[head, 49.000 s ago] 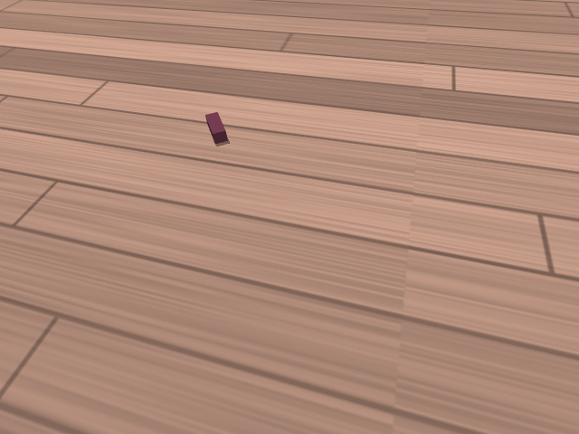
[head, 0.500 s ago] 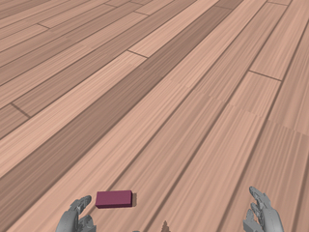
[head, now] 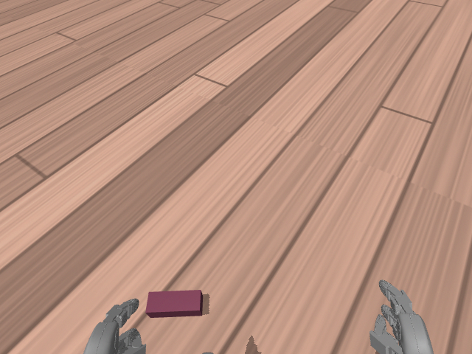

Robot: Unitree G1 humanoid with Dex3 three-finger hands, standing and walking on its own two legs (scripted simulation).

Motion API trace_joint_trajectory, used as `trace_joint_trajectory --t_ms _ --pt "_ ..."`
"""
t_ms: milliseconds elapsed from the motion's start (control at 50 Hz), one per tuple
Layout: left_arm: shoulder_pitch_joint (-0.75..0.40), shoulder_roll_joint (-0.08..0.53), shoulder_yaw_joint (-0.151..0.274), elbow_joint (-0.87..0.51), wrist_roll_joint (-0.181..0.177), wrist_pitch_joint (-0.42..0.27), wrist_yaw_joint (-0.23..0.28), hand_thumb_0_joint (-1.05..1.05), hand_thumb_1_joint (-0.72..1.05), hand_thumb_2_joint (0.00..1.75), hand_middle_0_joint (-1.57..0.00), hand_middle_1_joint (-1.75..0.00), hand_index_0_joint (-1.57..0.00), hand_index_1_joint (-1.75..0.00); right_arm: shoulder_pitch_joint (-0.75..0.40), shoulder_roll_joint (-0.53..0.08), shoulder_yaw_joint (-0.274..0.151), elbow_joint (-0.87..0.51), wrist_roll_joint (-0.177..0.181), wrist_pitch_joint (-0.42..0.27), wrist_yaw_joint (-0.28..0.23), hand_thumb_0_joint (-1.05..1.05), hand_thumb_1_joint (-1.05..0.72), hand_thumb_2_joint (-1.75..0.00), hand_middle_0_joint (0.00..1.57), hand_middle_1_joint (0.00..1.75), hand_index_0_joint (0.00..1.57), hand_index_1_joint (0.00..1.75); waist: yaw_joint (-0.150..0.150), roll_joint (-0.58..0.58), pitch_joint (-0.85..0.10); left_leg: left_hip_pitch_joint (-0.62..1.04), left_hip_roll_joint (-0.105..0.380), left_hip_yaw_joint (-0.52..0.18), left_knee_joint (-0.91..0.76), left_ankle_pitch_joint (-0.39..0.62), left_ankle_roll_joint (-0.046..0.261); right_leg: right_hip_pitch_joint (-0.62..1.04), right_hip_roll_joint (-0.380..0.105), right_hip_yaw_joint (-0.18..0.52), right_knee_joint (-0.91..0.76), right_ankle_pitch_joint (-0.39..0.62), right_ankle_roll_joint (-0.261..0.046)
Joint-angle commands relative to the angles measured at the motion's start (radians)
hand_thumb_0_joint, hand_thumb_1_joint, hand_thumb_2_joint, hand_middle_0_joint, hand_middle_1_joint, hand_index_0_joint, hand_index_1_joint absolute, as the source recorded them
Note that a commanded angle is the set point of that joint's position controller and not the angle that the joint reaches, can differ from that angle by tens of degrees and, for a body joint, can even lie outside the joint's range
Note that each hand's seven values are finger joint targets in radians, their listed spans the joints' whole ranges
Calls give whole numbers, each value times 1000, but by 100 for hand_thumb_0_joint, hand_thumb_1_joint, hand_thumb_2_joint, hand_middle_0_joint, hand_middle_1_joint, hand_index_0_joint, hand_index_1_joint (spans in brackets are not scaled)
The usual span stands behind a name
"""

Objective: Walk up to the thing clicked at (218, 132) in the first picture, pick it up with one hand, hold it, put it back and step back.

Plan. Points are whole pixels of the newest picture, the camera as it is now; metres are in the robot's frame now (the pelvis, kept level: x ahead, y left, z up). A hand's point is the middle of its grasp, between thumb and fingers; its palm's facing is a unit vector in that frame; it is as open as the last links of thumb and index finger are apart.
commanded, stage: home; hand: left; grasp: from above
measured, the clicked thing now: (175, 303) +0.42 +0.28 -0.68
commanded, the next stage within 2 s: stand in 0.64 s
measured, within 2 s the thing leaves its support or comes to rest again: neither
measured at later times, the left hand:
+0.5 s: hand (142, 350) +0.16 +0.18 -0.05, palm faces +0.04 -0.98 -0.20, open 7.4 cm
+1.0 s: hand out of the picture +0.11 +0.24 -0.10, palm faces +0.02 -0.94 -0.34, open 7.4 cm
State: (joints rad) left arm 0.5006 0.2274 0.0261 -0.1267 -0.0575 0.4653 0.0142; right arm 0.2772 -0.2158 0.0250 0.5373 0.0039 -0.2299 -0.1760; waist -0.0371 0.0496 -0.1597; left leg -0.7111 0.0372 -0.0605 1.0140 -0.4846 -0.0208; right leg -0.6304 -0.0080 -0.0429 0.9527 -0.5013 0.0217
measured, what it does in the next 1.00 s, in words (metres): stands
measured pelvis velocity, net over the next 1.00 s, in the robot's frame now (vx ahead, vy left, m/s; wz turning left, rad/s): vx -0.01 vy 0.01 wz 0.00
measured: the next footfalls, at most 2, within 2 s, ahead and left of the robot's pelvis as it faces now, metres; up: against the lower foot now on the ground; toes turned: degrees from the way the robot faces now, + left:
none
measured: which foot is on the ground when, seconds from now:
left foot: down 0.00-1.00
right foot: down 0.00-1.00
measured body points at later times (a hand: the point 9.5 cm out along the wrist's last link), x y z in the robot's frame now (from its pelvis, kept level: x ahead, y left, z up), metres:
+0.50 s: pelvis +0.00 +0.00 +0.00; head +0.02 +0.01 +0.45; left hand +0.16 +0.23 -0.03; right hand +0.16 -0.24 -0.06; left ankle +0.01 +0.13 -0.68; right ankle -0.02 -0.14 -0.68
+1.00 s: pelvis -0.01 +0.01 +0.03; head +0.01 +0.01 +0.48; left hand +0.11 +0.29 -0.08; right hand +0.10 -0.27 -0.09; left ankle +0.01 +0.13 -0.68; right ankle -0.02 -0.14 -0.68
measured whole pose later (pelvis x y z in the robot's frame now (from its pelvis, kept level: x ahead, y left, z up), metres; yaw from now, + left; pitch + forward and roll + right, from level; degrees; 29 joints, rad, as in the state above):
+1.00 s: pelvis -0.01 +0.01 +0.03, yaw +0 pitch +1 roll +0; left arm 0.22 0.30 0.04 0.68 0.05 0.08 0.03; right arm 0.19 -0.28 -0.05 0.86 -0.06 -0.03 0.00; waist 0.02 -0.01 0.03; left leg -0.42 0.00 -0.01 0.78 -0.37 0.00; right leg -0.38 -0.05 0.00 0.78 -0.42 0.04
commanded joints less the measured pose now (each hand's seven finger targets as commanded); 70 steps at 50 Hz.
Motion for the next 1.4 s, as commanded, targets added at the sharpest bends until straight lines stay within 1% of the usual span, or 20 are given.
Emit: trace_joint_trajectory --t_ms 0,140,300,320,680,700,720,740,760,800,880,940,980,1020,1060,1160,1200,1280,1340,1380 --pt "-23 84 51 -205 5 -58 10 0 90 90 -20 -30 -20 -30 -65 -120 -44 -169 5 -58 -17 0 -90 -90 20 30 20 30 -2 -19 -83 126 -28 21 -152 241 29 19 33 -31 -148 234 -16" --pt "0 97 67 -206 9 -64 11 0 90 90 -20 -30 -20 -30 -59 -124 -50 -163 3 -51 -16 0 -90 -90 20 30 20 30 1 -2 -111 142 -29 28 -134 286 28 35 29 -24 -141 283 -14" --pt "7 107 80 -176 8 -56 12 0 90 90 -20 -30 -20 -30 -58 -128 -53 -162 3 -45 -15 0 -90 -90 20 30 20 30 1 -14 -82 122 -29 25 -146 230 31 25 28 -26 -151 231 -15" --pt "-29 102 61 -234 9 -61 11 0 90 90 -20 -30 -20 -30 -65 -124 -51 -173 4 -46 -14 0 -90 -90 20 30 20 30 0 -5 -91 124 -30 29 -141 244 30 28 27 -23 -152 247 -14" --pt "-40 102 59 -233 5 -54 10 0 90 90 -20 -30 -20 -30 -66 -124 -50 -181 5 -46 -13 0 -90 -90 20 30 20 30 -5 1 -77 118 -31 30 -143 220 31 13 26 -23 -158 225 -14" --pt "-10 109 75 -191 3 -48 10 0 90 90 -20 -30 -20 -30 -56 -129 -52 -166 6 -45 -15 0 -90 -90 20 30 20 30 -6 -17 -72 126 -29 28 -142 213 33 15 27 -23 -163 218 -11" --pt "-312 201 60 160 125 -265 53 0 90 90 -20 -30 -20 -30 -115 -226 -79 82 -120 59 45 0 -90 -90 20 30 20 30 74 -75 155 115 2 8 -231 358 78 195 -53 59 -199 236 -58" --pt "-216 212 83 323 131 -334 48 0 90 90 -20 -30 -20 -30 -115 -237 -102 86 -117 96 73 0 -90 -90 20 30 20 30 67 -129 72 181 -14 30 -223 342 90 219 -70 122 -237 208 -96" --pt "-215 214 77 356 124 -368 40 0 90 90 -20 -30 -20 -30 -111 -249 -107 60 -124 113 90 0 -90 -90 20 30 20 30 45 -108 59 231 -12 6 -226 354 91 181 -63 144 -244 232 -108" --pt "-234 220 61 451 131 -407 34 0 90 90 -20 -30 -20 -30 -116 -227 -105 114 -85 125 126 0 -90 -90 20 30 20 30 62 -55 21 294 -12 -6 -265 380 88 264 -76 131 -219 312 -95" --pt "-308 220 67 623 108 -427 30 0 90 90 -20 -30 -20 -30 -133 -203 -113 182 -50 151 161 0 -90 -90 20 30 20 30 60 -133 59 332 -29 6 -311 242 77 263 -103 153 -348 178 -74" --pt "-329 206 68 733 107 -446 28 0 90 90 -20 -30 -20 -30 -134 -218 -117 234 -62 163 164 0 -90 -90 20 30 20 30 60 -30 111 361 7 -52 -428 147 89 260 -75 106 -359 123 -55" --pt "-326 205 68 798 105 -461 27 0 90 90 -20 -30 -20 -30 -139 -218 -117 259 -60 168 163 0 -90 -90 20 30 20 30 65 -33 97 376 19 -61 -452 232 89 329 -74 92 -366 222 -47" --pt "-312 201 67 858 100 -467 27 0 90 90 -20 -30 -20 -30 -141 -228 -118 286 -58 173 156 0 -90 -90 20 30 20 30 70 -8 121 392 33 -81 -506 222 85 353 -66 80 -393 236 -40" --pt "-307 212 67 912 98 -476 29 0 90 90 -20 -30 -20 -30 -122 -228 -115 319 -50 177 151 0 -90 -90 20 30 20 30 62 -45 100 452 26 -51 -485 373 76 398 -87 95 -427 346 -43" --pt "-314 219 59 1023 86 -476 34 0 90 90 -20 -30 -20 -30 -115 -239 -110 392 -42 191 139 0 -90 -90 20 30 20 30 54 -33 129 514 41 -52 -555 460 66 467 -97 89 -500 420 -37" --pt "-322 221 55 1061 86 -472 34 0 90 90 -20 -30 -20 -30 -121 -243 -107 417 -40 199 137 0 -90 -90 20 30 20 30 54 -33 168 496 44 -59 -605 382 62 476 -92 83 -534 359 -33" --pt "-318 225 50 1118 88 -472 32 0 90 90 -20 -30 -20 -30 -131 -253 -107 452 -33 200 134 0 -90 -90 20 30 20 30 56 -23 161 560 53 -58 -645 413 57 500 -96 77 -572 371 -28" --pt "-327 224 46 1153 91 -471 31 0 90 90 -20 -30 -20 -30 -140 -250 -104 472 -34 207 137 0 -90 -90 20 30 20 30 53 -27 204 529 52 -65 -687 305 52 505 -96 74 -599 320 -22" --pt "-335 232 45 1168 90 -472 31 0 90 90 -20 -30 -20 -30 -135 -249 -103 485 -32 208 138 0 -90 -90 20 30 20 30 49 -41 204 537 51 -59 -696 321 50 513 -101 80 -615 326 -24"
